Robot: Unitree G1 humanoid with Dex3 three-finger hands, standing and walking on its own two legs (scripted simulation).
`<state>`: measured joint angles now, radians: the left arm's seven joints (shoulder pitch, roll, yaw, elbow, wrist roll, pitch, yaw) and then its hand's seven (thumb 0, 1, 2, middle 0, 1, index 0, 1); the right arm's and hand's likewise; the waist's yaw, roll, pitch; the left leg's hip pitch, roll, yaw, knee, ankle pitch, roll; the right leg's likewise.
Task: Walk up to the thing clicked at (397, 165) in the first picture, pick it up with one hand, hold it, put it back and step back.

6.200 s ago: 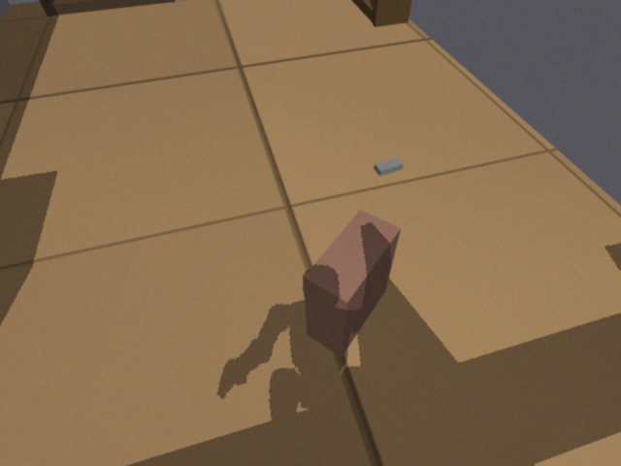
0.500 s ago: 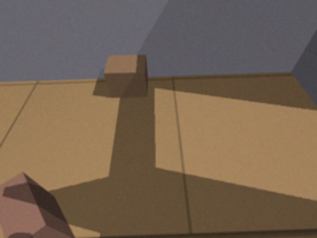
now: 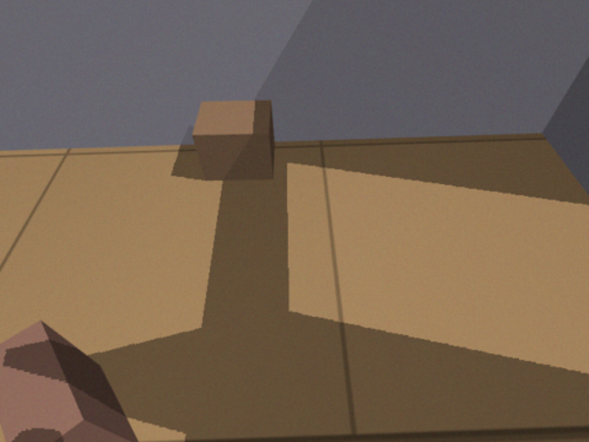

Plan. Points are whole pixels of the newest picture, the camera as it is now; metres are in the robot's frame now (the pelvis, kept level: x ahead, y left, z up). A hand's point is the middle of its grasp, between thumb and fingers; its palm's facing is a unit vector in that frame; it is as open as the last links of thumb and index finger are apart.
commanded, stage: stand
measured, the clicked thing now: out of the picture +0.79 +1.36 -0.77
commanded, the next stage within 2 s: walk up in 0.12 s
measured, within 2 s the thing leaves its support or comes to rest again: neither
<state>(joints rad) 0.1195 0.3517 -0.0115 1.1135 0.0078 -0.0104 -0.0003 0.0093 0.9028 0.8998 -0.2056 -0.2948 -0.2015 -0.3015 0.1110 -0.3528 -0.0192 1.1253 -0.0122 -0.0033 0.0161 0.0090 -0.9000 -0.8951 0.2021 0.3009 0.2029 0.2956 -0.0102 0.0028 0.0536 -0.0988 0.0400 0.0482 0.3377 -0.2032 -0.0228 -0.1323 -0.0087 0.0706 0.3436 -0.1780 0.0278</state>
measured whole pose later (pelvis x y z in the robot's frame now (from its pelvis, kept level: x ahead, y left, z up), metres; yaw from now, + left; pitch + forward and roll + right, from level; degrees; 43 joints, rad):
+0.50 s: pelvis +0.09 -0.06 -0.02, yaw -3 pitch -3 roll -1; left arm 0.25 0.42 0.08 0.99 0.03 -0.07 -0.05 0.01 0.90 0.90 -0.20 -0.29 -0.20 -0.30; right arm 0.26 -0.46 -0.11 1.04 -0.03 0.02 0.06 0.01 -0.90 -0.90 0.20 0.30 0.20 0.30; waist 0.02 0.08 0.03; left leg -0.29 0.03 -0.06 1.03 -0.50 0.04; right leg -0.27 -0.01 -0.08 0.61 -0.28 -0.02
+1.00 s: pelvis +0.34 -0.03 -0.02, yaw +0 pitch -2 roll -1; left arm 0.25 0.42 0.03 0.94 -0.01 -0.05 -0.03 0.01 0.90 0.90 -0.21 -0.29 -0.20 -0.30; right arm 0.22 -0.38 -0.08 0.87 -0.01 -0.07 0.07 0.01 -0.90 -0.89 0.20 0.30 0.20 0.30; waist -0.02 -0.03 0.10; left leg -0.32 0.06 0.07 0.59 -0.24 0.02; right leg -0.31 0.01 0.05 1.17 -0.44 -0.05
